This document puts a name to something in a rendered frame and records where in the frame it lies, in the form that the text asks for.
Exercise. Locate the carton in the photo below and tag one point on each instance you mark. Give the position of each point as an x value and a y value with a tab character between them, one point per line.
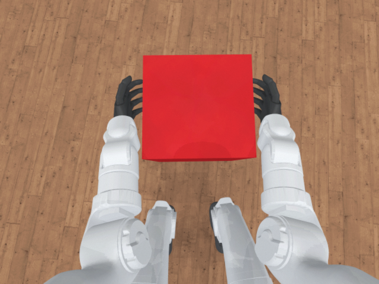
198	108

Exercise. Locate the left robot foot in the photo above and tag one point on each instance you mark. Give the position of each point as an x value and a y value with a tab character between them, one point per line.
170	245

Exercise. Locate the left robot thigh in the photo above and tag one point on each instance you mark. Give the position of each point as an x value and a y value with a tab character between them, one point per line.
160	225

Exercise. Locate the robot left forearm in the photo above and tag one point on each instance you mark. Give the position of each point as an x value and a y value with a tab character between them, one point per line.
118	189

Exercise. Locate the robot left hand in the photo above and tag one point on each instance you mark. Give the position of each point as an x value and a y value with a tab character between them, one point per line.
123	104

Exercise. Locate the robot right forearm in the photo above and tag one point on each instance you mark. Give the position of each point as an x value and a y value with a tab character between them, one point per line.
284	192

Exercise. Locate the right robot upper arm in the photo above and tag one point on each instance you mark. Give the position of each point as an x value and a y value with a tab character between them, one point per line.
296	252

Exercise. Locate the left robot upper arm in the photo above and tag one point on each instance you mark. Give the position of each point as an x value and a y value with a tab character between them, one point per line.
111	253

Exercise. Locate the robot right hand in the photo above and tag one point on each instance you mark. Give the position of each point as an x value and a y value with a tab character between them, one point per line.
270	103

